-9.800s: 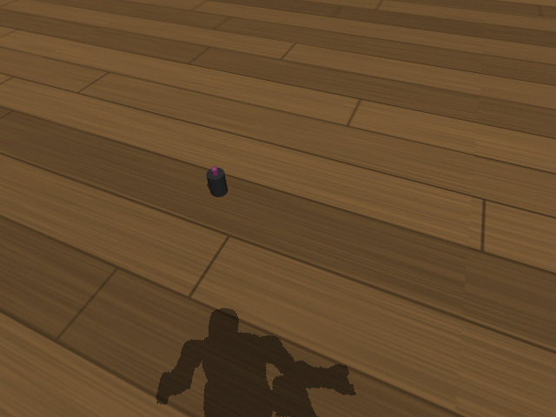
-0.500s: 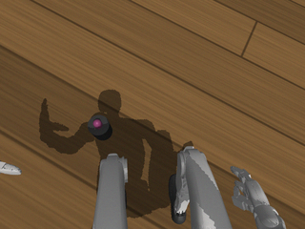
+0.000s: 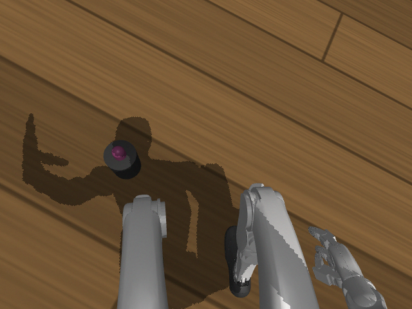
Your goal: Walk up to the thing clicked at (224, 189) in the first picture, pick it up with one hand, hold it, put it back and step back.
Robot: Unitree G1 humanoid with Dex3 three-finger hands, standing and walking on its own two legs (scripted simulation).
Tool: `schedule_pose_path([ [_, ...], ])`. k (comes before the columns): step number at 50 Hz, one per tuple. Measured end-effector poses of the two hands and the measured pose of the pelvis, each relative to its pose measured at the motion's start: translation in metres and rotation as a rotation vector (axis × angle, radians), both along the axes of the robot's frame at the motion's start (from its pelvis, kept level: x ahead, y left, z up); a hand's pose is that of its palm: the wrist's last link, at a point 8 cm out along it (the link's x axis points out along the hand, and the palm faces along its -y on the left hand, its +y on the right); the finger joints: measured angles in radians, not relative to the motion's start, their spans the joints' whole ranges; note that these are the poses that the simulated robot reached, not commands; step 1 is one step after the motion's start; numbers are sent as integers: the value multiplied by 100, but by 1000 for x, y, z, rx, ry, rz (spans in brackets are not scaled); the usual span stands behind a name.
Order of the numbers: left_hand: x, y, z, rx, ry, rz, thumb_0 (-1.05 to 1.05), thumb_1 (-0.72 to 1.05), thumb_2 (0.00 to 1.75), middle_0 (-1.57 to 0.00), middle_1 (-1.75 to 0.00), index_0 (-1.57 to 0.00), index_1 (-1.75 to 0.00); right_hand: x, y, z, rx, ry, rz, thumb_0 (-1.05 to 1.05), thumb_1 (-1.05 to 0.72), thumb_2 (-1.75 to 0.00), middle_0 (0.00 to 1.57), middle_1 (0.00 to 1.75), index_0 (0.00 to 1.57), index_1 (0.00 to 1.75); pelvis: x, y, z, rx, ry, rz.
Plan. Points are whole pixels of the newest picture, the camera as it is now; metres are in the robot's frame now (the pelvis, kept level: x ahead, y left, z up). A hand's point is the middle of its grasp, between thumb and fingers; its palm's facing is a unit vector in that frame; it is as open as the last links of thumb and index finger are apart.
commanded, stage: go down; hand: left
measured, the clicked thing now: (122, 158) +0.46 +0.21 -0.33
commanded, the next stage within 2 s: approach in 0.66 s
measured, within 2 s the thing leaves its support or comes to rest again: neither
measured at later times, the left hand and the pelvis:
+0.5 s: hand out of the picture +0.37 +0.40 -0.03, palm faces +0.19 -0.98 -0.11, open 17.3 cm; pelvis +0.00 +0.00 -0.03, yaw +0 degrees
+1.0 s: hand out of the picture +0.38 +0.41 -0.08, palm faces +0.20 -0.98 -0.04, open 17.5 cm; pelvis -0.01 +0.01 -0.06, yaw -1 degrees
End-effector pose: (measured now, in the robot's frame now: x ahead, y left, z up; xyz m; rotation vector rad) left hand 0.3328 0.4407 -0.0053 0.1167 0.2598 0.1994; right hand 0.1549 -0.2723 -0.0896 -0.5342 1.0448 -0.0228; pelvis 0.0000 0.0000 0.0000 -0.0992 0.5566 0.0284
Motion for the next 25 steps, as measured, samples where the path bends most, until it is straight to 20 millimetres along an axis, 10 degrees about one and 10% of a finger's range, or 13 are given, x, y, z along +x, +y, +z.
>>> schedule_pose_path([
  [25, 12, 9, -19, -16, -66, -3, -1, -50, 9, -5, -9, -4, -9, -14, -4, -30, -17, 38, 9, 1, -92, -91, 21, 30, 20, 30, -4, 2, -33, -6, -15, 1],
])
